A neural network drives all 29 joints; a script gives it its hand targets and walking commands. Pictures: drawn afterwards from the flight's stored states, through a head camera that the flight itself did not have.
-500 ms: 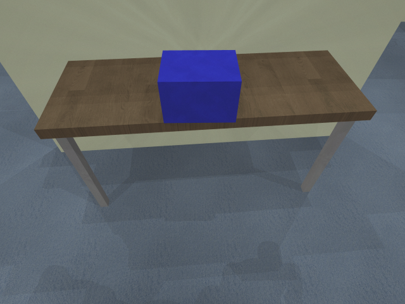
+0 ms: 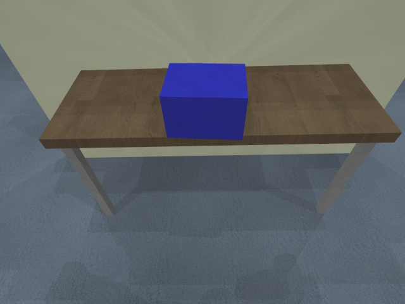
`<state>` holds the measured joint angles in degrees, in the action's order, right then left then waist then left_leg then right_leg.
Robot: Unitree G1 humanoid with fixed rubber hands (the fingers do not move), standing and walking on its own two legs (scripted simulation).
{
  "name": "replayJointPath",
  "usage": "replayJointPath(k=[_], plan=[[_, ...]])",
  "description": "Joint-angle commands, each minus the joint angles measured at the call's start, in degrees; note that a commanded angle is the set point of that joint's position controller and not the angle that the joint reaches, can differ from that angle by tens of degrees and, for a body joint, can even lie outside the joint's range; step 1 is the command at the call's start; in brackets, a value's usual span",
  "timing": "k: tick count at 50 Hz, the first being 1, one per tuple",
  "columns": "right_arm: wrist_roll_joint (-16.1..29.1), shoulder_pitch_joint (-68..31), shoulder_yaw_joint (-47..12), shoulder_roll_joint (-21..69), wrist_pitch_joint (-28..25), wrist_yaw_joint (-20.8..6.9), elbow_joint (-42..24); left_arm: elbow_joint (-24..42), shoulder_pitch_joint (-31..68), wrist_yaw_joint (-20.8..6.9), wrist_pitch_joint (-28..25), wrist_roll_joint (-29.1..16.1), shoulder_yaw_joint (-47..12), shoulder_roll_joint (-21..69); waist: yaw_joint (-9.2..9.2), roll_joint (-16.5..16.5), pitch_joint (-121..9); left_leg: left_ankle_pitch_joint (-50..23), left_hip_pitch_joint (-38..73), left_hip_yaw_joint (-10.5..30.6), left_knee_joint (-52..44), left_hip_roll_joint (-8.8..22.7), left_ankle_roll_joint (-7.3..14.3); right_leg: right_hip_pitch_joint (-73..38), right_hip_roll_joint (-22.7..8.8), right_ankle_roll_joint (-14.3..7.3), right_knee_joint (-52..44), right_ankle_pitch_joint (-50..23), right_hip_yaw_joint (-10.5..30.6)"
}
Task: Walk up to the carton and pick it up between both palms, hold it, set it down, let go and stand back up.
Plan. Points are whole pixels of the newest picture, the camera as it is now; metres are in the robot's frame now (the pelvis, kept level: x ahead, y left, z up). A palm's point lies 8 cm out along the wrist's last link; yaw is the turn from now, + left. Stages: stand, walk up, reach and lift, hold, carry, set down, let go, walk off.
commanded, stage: walk up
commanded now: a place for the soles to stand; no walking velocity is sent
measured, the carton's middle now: (205, 101) +0.74 +0.02 -0.04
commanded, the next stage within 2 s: none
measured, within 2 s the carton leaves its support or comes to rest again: neither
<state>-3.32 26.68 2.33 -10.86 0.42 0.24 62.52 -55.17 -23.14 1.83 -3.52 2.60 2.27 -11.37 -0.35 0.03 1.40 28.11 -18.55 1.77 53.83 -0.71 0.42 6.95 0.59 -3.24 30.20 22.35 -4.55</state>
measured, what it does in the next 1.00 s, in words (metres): walks ahead: left foot, then right foot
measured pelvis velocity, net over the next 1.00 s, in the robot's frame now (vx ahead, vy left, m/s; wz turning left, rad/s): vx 0.36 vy -0.07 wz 0.08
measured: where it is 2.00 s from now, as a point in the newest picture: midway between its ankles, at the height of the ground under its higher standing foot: (219, 283)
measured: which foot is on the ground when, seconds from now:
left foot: up 0.00-0.26, down 0.28-0.80, up 0.82-1.00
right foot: down 0.00-0.32, up 0.34-0.76, down 0.78-1.00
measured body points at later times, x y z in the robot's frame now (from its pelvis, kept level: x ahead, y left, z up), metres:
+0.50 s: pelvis +0.20 +0.01 +0.00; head +0.20 +0.01 +0.45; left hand +0.18 +0.24 -0.15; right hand +0.23 -0.23 -0.14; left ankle +0.25 +0.07 -0.73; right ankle +0.21 -0.14 -0.64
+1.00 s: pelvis +0.36 -0.07 +0.01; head +0.40 -0.10 +0.45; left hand +0.37 +0.15 -0.13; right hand +0.37 -0.31 -0.16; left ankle +0.33 +0.10 -0.68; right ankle +0.40 -0.15 -0.73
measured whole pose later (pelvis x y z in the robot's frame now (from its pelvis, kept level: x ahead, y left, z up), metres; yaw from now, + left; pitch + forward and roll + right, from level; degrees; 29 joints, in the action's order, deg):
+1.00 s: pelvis +0.36 -0.07 +0.01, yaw +5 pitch -3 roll +3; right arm -1.6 20.1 0.1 -12.6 0.8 1.2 55.5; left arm -50.7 -20.2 2.6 -2.3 1.0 -0.4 -6.8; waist 0.7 -1.8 6.5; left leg 27.4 -19.6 1.5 51.6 0.8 -0.2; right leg 14.2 -3.7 -2.2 29.6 12.9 -6.3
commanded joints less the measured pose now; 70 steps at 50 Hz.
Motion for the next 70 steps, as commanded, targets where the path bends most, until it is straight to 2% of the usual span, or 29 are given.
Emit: replayJointPath(k=[1,4,7,9,11,13,14,15,16,17,18,22,25,27,30,35,38,39,40,42,46,51,58,61,63,64,65,68,70], plan=[[-0.58,-3.22,-0.23,-2.78,-2.81,-0.67,-7.26,-1.49,-10.52,0.68,-0.27,-0.57,0.18,-5.55,-1.38,4.66,12.77,-8.47,-27.05,0.42,8.30,3.93,-0.59,-12.12,-16.11,2.72,-16.86,-24.85,13.46],[-0.73,-3.38,-0.54,-2.67,-2.42,-1.34,-8.40,-3.25,-14.13,-0.08,-0.80,-0.70,-0.32,-5.19,-1.21,7.81,7.46,-15.98,-18.57,-6.22,4.80,0.67,-0.76,-10.46,-10.13,3.80,-13.35,-39.91,4.52],[-0.60,-6.83,-2.01,-1.71,-2.81,-1.88,-10.95,-3.05,-11.31,-0.07,-1.12,-0.46,-1.50,-4.53,-0.06,8.10,10.51,-23.37,-10.94,-11.42,-8.94,-1.02,-0.23,-2.19,-7.65,2.89,-11.24,-39.81,-0.40],[-0.50,-11.74,-2.47,-1.32,-3.06,-1.82,-12.69,-3.96,-13.01,0.10,-1.12,-0.25,-1.75,-5.63,-1.69,9.70,10.97,-25.32,-6.07,-13.46,-16.28,-2.22,1.14,-0.06,-9.88,-0.27,-10.36,-35.72,1.56],[-0.47,-9.74,-1.87,-2.02,-3.37,-1.11,-12.29,-4.03,-13.18,0.17,-0.79,-0.25,-1.72,-6.96,-0.55,8.70,10.67,-24.67,-0.23,-13.35,-16.70,-3.40,2.34,2.71,-12.39,-1.39,-5.86,-41.01,3.15],[-0.72,0.99,-0.56,-3.97,-3.80,-0.29,-10.05,-3.01,-10.89,-0.13,-0.03,0.33,-1.62,-8.20,5.32,4.98,4.71,-28.88,11.64,-12.07,-22.67,-4.18,3.80,3.22,-10.70,-0.45,8.04,-40.26,0.79],[-0.49,10.70,0.94,-5.81,-3.86,0.25,-6.60,-3.56,-13.81,-0.65,0.34,0.32,-2.00,-6.88,8.38,3.36,-2.44,-28.52,23.24,-8.46,-20.37,-0.85,5.32,6.48,-7.59,-1.02,18.05,-30.31,-0.24],[-0.62,16.09,2.93,-11.15,-3.52,0.91,-7.09,-2.38,-16.85,-0.91,1.17,-0.08,-2.84,-3.98,10.85,-3.85,-7.80,-16.41,31.41,12.82,-20.91,12.21,11.69,16.32,-2.54,0.80,38.54,-9.48,-1.20],[0.53,14.60,2.96,-13.72,-2.76,1.48,-10.06,1.12,-18.85,-1.01,1.81,-0.01,-3.09,-2.40,8.81,-5.22,-11.51,-3.69,32.87,35.82,-30.12,24.59,17.31,22.44,0.28,2.17,51.95,14.35,6.19],[2.77,9.11,3.61,-15.28,-1.88,2.40,-11.26,2.62,-16.29,-1.00,2.39,-0.99,-2.17,-4.59,7.63,-1.60,-7.68,14.62,27.09,41.55,-39.02,27.47,19.95,27.36,-2.22,2.48,55.37,11.55,8.93],[3.53,3.34,3.54,-14.06,-1.79,2.94,-12.71,4.06,-11.83,-1.41,2.28,-0.76,-1.59,-7.69,5.98,-0.04,-1.62,20.05,20.10,38.61,-43.95,26.74,17.63,31.10,-3.96,1.59,54.98,8.97,7.48],[3.55,-3.54,0.48,-8.00,-4.63,1.68,-10.73,3.92,-11.17,-2.96,1.94,0.73,-1.74,-3.60,-0.32,0.09,9.93,-0.69,-1.12,11.95,-44.83,15.95,5.82,20.02,-7.30,2.22,38.14,0.94,8.23],[1.97,-2.38,-0.12,-6.37,-5.27,0.36,-8.73,3.34,-11.78,-3.42,2.14,0.51,-1.75,-0.63,-0.99,-1.55,9.92,-2.26,-3.03,4.52,-43.91,12.59,5.80,19.62,-4.93,1.83,33.36,-5.37,4.39],[1.76,-1.36,0.26,-7.32,-4.82,-0.08,-8.32,4.15,-9.83,-3.52,2.36,0.69,-1.96,0.66,-0.95,-5.21,10.58,-0.29,-3.93,2.04,-44.90,10.56,3.92,21.81,-5.43,2.30,32.54,-10.68,2.92],[0.86,-1.77,0.23,-7.80,-3.79,-0.18,-8.38,6.50,-4.65,-3.13,2.12,0.71,-1.07,-2.43,-0.75,-9.54,10.39,2.90,-2.27,0.34,-45.11,10.22,5.38,23.13,-5.74,3.44,26.88,-12.75,1.13],[1.45,0.56,-1.15,-7.30,-2.88,0.31,-7.14,8.11,1.11,-1.20,1.29,-0.23,-1.21,-1.95,1.11,-10.38,10.07,-15.44,-1.39,-0.47,-36.33,10.33,7.71,13.89,-3.52,2.97,10.24,-17.05,-0.85],[2.00,1.99,-1.34,-7.64,-2.22,0.48,-6.76,5.21,-5.50,0.37,0.26,-0.54,-0.09,-4.79,-1.07,-1.16,4.28,-17.90,0.62,0.44,-23.14,9.64,5.45,1.18,-3.49,2.56,-2.49,-21.41,1.28],[2.09,3.76,-1.80,-7.14,-2.16,0.27,-6.46,4.39,-7.38,0.69,-0.31,-0.61,0.70,-5.78,-1.69,2.80,1.08,-12.87,-1.50,-1.44,-16.11,7.37,4.41,-4.56,-7.62,2.85,-4.70,-22.04,5.03],[2.27,7.53,-2.64,-4.19,-2.19,-0.06,-7.06,5.87,-8.87,0.89,-0.72,-0.58,1.55,-9.77,-0.23,13.28,-3.82,2.91,-4.89,-3.21,-4.29,2.57,1.70,-7.73,-19.40,0.82,-8.57,-23.47,20.67],[2.03,9.91,-2.17,-3.80,-0.37,0.86,-6.29,5.67,-7.92,1.57,0.72,-1.94,1.33,-9.44,-0.03,11.29,1.85,8.57,-7.60,-0.45,1.13,2.74,0.54,-1.83,-25.32,-5.88,-11.88,-14.67,29.18],[1.63,3.15,-1.65,-3.99,0.12,0.92,-7.37,6.67,-2.15,1.48,0.57,-1.70,0.13,-6.51,1.67,8.96,1.54,0.10,-4.82,2.28,-1.09,4.12,-0.77,0.58,-18.61,-1.41,-10.88,-36.35,13.37],[1.67,-0.98,-1.74,-3.16,0.40,1.68,-7.76,6.81,-0.29,0.92,0.32,-1.90,-0.17,-6.69,1.85,8.95,-1.05,-6.65,-1.98,-0.66,-1.68,2.27,-0.69,-0.14,-14.66,0.12,-4.49,-61.42,2.93],[1.81,-8.02,-1.84,-5.23,1.18,2.31,-10.44,7.66,5.59,0.53,3.22,-1.50,-0.20,-9.42,1.32,9.25,0.25,-5.76,2.31,-2.92,-9.70,2.80,-0.84,9.13,-17.74,-7.22,-6.00,-27.01,7.03],[2.02,-7.12,-0.76,-7.17,0.14,2.00,-10.56,7.02,7.44,0.25,4.19,-1.67,-0.40,-9.36,2.54,6.70,2.07,-20.91,9.15,-0.43,-23.80,3.86,-0.27,13.15,-14.96,-3.87,-3.33,-17.85,5.55],[2.28,-7.88,0.33,-12.74,-0.70,1.87,-11.16,8.73,6.65,-0.15,4.16,-1.81,-0.91,-7.33,0.12,-4.49,-0.39,-32.85,9.26,10.06,-28.38,11.84,3.05,13.83,-8.32,-0.30,5.87,-6.26,1.14],[3.76,-9.69,0.33,-13.10,-0.76,1.66,-11.86,8.39,7.09,-0.22,4.75,-1.99,-1.67,-5.58,0.23,-8.62,0.61,-34.41,5.01,12.83,-32.82,15.17,6.59,12.82,-2.97,1.82,10.22,2.37,-1.28],[4.01,-12.00,0.59,-13.76,-0.85,1.94,-11.86,7.81,6.31,0.17,5.24,-2.74,-1.25,-4.65,0.72,-13.71,0.64,-30.15,1.30,16.18,-34.11,17.67,10.91,9.99,-2.41,1.73,13.26,7.42,-0.27],[3.02,-16.26,-0.58,-10.17,-0.40,2.10,-13.27,7.75,7.51,0.12,4.77,-2.43,-1.16,-6.16,-0.26,-13.75,1.70,-32.67,2.94,8.97,-33.04,13.92,11.19,11.28,-2.93,1.21,15.85,8.81,1.80],[3.00,-15.08,-1.32,-8.98,-0.51,2.00,-13.39,6.61,6.29,0.06,4.17,-2.21,-1.09,-5.67,0.13,-9.48,-0.18,-40.80,7.29,7.65,-30.07,13.12,10.06,12.75,-2.35,1.50,14.04,4.95,2.33]])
